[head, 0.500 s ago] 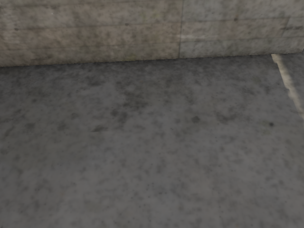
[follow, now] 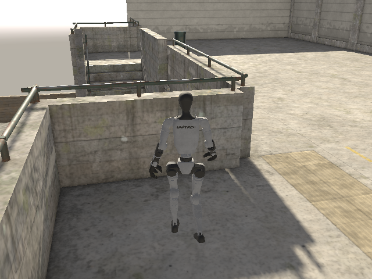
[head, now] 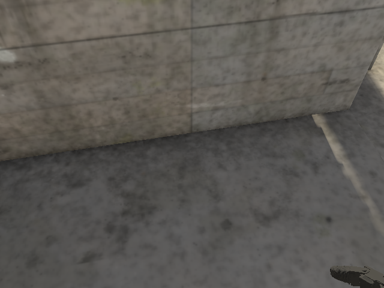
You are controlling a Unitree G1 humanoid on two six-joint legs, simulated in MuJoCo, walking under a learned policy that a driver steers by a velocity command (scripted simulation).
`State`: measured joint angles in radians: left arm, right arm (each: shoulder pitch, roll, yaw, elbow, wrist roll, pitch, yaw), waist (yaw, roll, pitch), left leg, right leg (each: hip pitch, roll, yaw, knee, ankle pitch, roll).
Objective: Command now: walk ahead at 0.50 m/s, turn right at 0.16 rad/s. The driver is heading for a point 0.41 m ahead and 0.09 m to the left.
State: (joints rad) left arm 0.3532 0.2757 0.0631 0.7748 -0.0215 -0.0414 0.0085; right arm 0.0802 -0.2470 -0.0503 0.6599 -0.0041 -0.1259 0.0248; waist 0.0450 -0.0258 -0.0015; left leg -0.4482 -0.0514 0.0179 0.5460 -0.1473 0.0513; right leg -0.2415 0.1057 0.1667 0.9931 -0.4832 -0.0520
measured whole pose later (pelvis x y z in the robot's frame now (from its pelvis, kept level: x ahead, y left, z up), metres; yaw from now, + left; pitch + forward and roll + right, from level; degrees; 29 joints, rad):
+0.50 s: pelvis +0.25 -0.04 +0.01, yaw +7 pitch +3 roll +0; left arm 0.07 0.24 0.04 0.65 0.01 -0.09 -0.02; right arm 0.37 -0.29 -0.06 0.80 0.02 -0.05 -0.02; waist -0.05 0.02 0.02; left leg -0.35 -0.04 -0.11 1.07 -0.54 -0.02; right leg -0.42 0.00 0.00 0.53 -0.16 -0.01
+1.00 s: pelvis +0.35 -0.01 +0.01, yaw +9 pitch +0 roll -1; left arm 0.20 0.23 0.02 0.88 0.02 -0.01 0.03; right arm 0.13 -0.21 -0.02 0.72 -0.01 0.00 -0.02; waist 0.02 0.00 0.01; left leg -0.33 0.01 -0.03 0.58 -0.25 0.00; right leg -0.20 -0.01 -0.03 0.53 -0.33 0.02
